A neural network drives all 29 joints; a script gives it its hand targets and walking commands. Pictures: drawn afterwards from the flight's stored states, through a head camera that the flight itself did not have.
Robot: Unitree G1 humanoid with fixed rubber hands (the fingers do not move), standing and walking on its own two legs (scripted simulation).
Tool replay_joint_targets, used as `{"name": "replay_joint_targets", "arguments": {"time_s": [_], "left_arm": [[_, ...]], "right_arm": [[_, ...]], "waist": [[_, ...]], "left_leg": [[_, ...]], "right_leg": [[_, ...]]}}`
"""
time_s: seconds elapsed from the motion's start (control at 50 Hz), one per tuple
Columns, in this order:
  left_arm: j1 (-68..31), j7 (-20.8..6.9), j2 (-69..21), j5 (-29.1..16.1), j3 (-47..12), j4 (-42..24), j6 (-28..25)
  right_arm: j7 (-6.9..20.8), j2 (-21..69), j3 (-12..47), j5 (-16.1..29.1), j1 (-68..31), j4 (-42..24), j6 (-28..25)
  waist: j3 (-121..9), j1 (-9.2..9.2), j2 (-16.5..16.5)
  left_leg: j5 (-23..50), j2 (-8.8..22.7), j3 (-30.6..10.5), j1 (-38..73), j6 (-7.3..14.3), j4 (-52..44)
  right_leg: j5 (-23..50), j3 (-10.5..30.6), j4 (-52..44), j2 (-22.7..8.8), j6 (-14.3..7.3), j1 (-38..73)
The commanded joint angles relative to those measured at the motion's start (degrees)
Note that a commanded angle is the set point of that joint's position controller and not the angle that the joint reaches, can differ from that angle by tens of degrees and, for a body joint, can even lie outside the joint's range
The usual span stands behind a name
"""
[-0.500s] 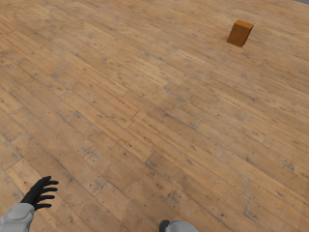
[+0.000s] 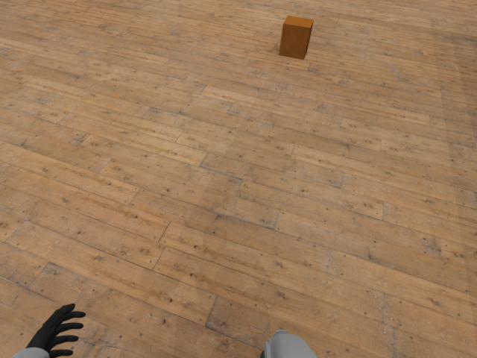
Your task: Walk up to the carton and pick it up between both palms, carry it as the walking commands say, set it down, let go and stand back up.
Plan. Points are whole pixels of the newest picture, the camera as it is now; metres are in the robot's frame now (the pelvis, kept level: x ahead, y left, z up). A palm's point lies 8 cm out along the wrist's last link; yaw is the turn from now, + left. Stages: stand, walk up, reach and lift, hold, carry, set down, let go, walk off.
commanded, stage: walk up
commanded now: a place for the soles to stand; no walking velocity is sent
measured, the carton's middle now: (295, 38) +2.45 -0.62 -0.62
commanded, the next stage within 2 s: none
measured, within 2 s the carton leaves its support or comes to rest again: neither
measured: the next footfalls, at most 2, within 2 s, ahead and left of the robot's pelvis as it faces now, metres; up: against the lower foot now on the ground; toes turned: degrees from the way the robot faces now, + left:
right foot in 0.02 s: +0.18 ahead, -0.13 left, +0.00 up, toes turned -6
left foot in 0.34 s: +0.43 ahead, +0.13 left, +0.00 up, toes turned +3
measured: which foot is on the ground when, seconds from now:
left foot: down 0.00-0.08, up 0.10-0.32, down 0.34-0.76, up 0.78-1.00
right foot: up 0.00-0.00, down 0.02-0.36, up 0.38-0.72, down 0.74-1.00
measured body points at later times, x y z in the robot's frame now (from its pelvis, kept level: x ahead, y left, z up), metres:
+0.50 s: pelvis +0.33 +0.01 +0.00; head +0.36 +0.03 +0.45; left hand +0.46 +0.32 -0.13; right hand +0.42 -0.34 -0.07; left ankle +0.39 +0.12 -0.72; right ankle +0.28 -0.10 -0.65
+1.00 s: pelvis +0.63 -0.08 +0.01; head +0.65 -0.09 +0.46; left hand +0.83 +0.22 -0.07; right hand +0.65 -0.41 -0.11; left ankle +0.74 +0.05 -0.70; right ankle +0.63 -0.19 -0.72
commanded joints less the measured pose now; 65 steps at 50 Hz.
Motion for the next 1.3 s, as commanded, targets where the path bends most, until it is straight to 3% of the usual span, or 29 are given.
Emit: {"name": "replay_joint_targets", "arguments": {"time_s": [0.0,0.04,0.06,0.08,0.12,0.14,0.3,0.32,0.34,0.36,0.38,0.4,0.44,0.62,0.7,0.72,0.74,0.76,0.78,0.82,0.88,0.94,1.02,1.04,1.06,1.08,1.1,1.18,1.28], "left_arm": [[-7.90,-0.92,7.19,-1.31,2.01,-5.31,-1.83],[9.86,0.57,12.83,-0.79,5.63,0.33,-1.75],[21.47,2.00,19.81,-0.36,7.69,2.35,-2.07],[18.86,2.77,20.83,-2.02,6.97,0.52,-2.21],[11.01,4.18,13.99,-2.94,5.00,-3.54,-2.23],[10.20,4.68,12.25,-2.51,4.47,-3.47,-2.43],[-0.19,4.22,12.93,-0.97,2.65,-8.78,-4.39],[0.11,3.84,9.99,-1.07,1.28,-7.97,-4.28],[-0.06,3.77,5.62,-0.92,0.35,-9.32,-4.59],[1.63,3.87,3.43,-1.25,-0.96,-10.37,-4.73],[-0.68,4.51,9.89,-1.21,0.61,-9.49,-4.48],[-0.16,4.31,12.52,-1.29,0.90,-7.07,-4.50],[0.83,4.62,10.09,-1.33,0.46,-5.63,-4.76],[-4.21,0.86,8.77,-0.36,2.06,-4.00,-2.34],[-1.16,1.53,7.94,-0.88,2.96,-1.22,-2.81],[8.57,2.40,11.15,-0.25,4.97,1.11,-2.76],[16.61,3.20,14.88,0.11,6.33,1.52,-2.80],[16.86,3.96,19.35,-1.33,6.56,-0.26,-2.82],[10.12,4.22,16.77,-2.79,5.72,-1.68,-2.68],[7.74,5.11,12.56,-2.46,3.96,-4.47,-3.03],[0.10,4.83,12.76,-1.82,3.82,-7.26,-3.06],[-0.47,4.22,14.35,-0.70,3.42,-8.17,-3.82],[-1.45,3.88,9.43,-0.51,1.66,-9.12,-3.94],[-2.31,3.70,7.41,-0.83,0.88,-8.99,-4.30],[-0.93,3.51,4.57,-0.67,-0.35,-9.58,-4.30],[-3.37,4.18,7.03,-0.56,0.24,-9.95,-4.05],[-8.66,4.54,11.21,-0.16,1.32,-10.05,-3.69],[-2.12,3.32,11.51,-0.03,1.14,-5.37,-4.10],[12.64,3.48,8.77,-0.20,2.92,1.08,-4.20]], "right_arm": [[-0.21,-19.70,-4.83,0.23,-6.29,-3.57,-0.57],[0.54,-14.82,-2.69,0.57,-6.29,-2.76,-0.32],[0.53,-11.16,-0.99,1.90,-9.40,-6.49,-0.88],[0.07,-12.33,-0.25,2.68,-9.63,-8.16,-0.99],[-0.11,-14.96,-0.96,2.75,-9.80,-5.03,-1.28],[0.00,-13.98,-1.11,2.51,-12.00,-5.97,-1.51],[2.45,-13.58,-1.97,1.41,-5.06,-3.62,-0.15],[1.94,-15.72,-3.57,0.83,-0.12,-0.46,-0.52],[1.36,-19.87,-5.17,0.19,11.86,2.05,-0.71],[0.51,-24.07,-6.65,0.45,14.91,1.52,-0.70],[0.76,-24.20,-6.22,2.39,9.10,-1.09,-0.38],[0.43,-20.78,-5.47,3.19,1.66,-1.99,-0.33],[0.16,-17.23,-4.63,2.47,-2.34,-2.72,-0.47],[0.98,-17.62,-4.08,0.86,-6.60,-2.35,-0.36],[0.85,-15.56,-2.46,3.08,-6.96,-2.02,0.34],[0.96,-14.19,-1.51,1.68,-6.59,-2.18,0.37],[0.99,-10.20,-0.18,2.34,-7.45,-4.03,0.23],[1.03,-10.67,0.45,3.12,-4.91,-5.00,0.23],[0.24,-15.47,-0.72,3.07,-5.12,-2.59,0.38],[0.57,-14.59,-0.55,3.17,-4.67,-1.91,-0.26],[1.84,-14.75,-1.02,1.93,1.23,1.11,1.21],[2.67,-13.53,-1.18,1.37,-0.60,-0.27,1.81],[2.30,-13.88,-2.88,0.52,4.42,1.34,0.59],[1.80,-15.01,-3.33,0.20,8.36,2.08,0.19],[1.18,-20.60,-4.87,0.38,11.86,1.54,-0.37],[0.91,-23.71,-5.54,0.78,11.19,0.48,-0.56],[0.58,-22.88,-5.29,2.06,7.45,-0.59,-0.23],[-0.52,-20.26,-5.03,1.54,-3.54,-3.24,0.37],[1.43,-14.47,-2.15,1.21,-8.37,-2.23,1.01]], "waist": [[0.51,2.32,14.61],[-10.62,12.31,-1.56],[-14.38,17.76,-16.99],[-12.61,14.57,-16.06],[-7.39,9.92,0.93],[-4.38,8.77,1.71],[-6.54,-0.37,-4.18],[-6.92,-3.95,4.09],[-13.67,-9.11,18.50],[-14.27,-9.68,25.60],[-12.40,-7.95,15.03],[-7.50,-5.02,6.98],[-6.32,-2.28,14.68],[0.23,0.78,11.73],[-5.24,4.82,4.52],[-10.00,9.93,0.13],[-10.62,13.63,-10.04],[-12.14,12.93,-16.57],[-11.53,9.75,-3.79],[-7.24,8.04,1.68],[-6.25,2.79,-7.27],[-2.82,2.13,-7.99],[-1.76,-1.55,2.51],[-2.97,-4.04,5.43],[-5.60,-6.26,22.43],[-4.66,-6.97,20.98],[-1.08,-6.24,12.01],[2.22,0.08,13.55],[-2.39,8.21,8.79]], "left_leg": [[8.86,11.23,-5.35,-4.36,14.97,-16.73],[29.31,6.16,0.75,-13.10,11.32,12.54],[19.89,-1.71,0.35,-31.64,7.66,35.25],[-3.16,-5.10,-8.13,-44.70,7.73,42.96],[6.51,-0.33,-13.74,-45.39,6.96,39.35],[7.26,0.72,-13.29,-43.21,6.38,38.23],[17.93,-0.05,-9.23,-8.33,7.37,-0.94],[17.70,-2.97,-5.93,4.08,7.13,-0.96],[6.74,0.98,-13.55,18.98,9.84,-2.27],[-16.94,14.51,-40.58,26.70,12.95,-15.41],[-26.18,21.42,-55.99,21.65,18.87,-23.61],[-19.44,20.44,-49.75,17.68,19.45,-21.74],[5.71,14.32,-30.43,15.44,17.47,-17.65],[2.49,11.76,-14.91,-0.93,16.74,-22.70],[31.39,8.72,-6.48,-3.78,13.61,-8.08],[28.90,5.81,-3.94,-12.24,12.15,5.43],[25.02,-2.21,-0.38,-25.27,8.96,26.40],[-3.05,-9.30,-8.08,-38.41,7.93,40.94],[0.88,-2.96,-14.06,-36.35,7.84,44.17],[6.00,0.05,-16.02,-35.77,7.45,37.06],[4.24,2.86,-14.92,-24.70,5.79,23.73],[4.65,2.91,-13.60,-17.83,5.60,12.37],[17.04,-4.06,-3.83,0.96,6.24,3.68],[9.75,-0.55,-10.52,5.29,8.80,-2.19],[-12.67,11.66,-33.54,15.23,13.61,-14.55],[-21.26,18.82,-52.52,15.89,20.56,-23.11],[-21.80,20.85,-53.28,13.24,23.95,-22.87],[-9.66,18.66,-32.76,-4.53,19.95,-19.48],[-2.86,4.46,-7.65,-20.95,13.37,-0.87]], "right_leg": [[13.56,-7.51,-12.35,2.03,-1.72,9.03],[9.77,-6.51,-14.21,6.90,-4.65,38.90],[2.13,17.43,-21.37,-6.35,-10.47,51.70],[0.39,38.32,-29.34,-15.05,-17.37,52.97],[15.14,26.59,-24.45,-13.05,-15.58,50.98],[28.55,22.18,-23.66,-12.98,-15.94,44.88],[15.36,6.82,-22.14,-7.78,-10.95,16.50],[15.58,1.64,-12.65,-2.79,-9.81,7.71],[13.48,-1.34,6.65,1.76,-7.85,-2.53],[-4.63,1.13,22.78,10.28,-3.54,-17.34],[-2.78,7.33,28.51,7.93,-2.82,-17.79],[4.22,7.19,30.63,4.12,-2.46,-19.35],[6.82,5.97,23.09,-1.24,0.28,-17.69],[15.59,0.46,-8.02,-3.63,0.00,1.54],[20.46,-6.68,-15.47,2.38,-3.25,22.72],[11.70,-4.77,-12.45,2.01,-4.80,37.25],[-0.43,14.23,-21.48,-8.42,-9.87,44.86],[-8.98,36.60,-31.94,-19.46,-17.21,49.24],[-17.62,35.72,-31.15,-19.31,-18.24,42.06],[-2.95,23.04,-27.99,-16.28,-16.62,37.88],[-2.36,10.94,-29.58,-12.79,-12.97,21.91],[-7.86,10.28,-31.27,-14.72,-14.07,12.36],[-12.47,-0.50,-18.07,-5.80,-8.66,-0.67],[-6.99,-4.11,-9.19,-2.05,-6.49,-3.77],[-3.75,-7.44,11.12,3.60,-2.64,-15.26],[-4.16,-1.10,21.94,5.59,-1.54,-21.02],[-3.02,3.98,25.32,0.59,-0.43,-24.39],[-3.34,8.49,9.40,-6.63,0.02,-11.38],[11.57,-8.94,-12.45,4.03,-0.43,24.77]]}}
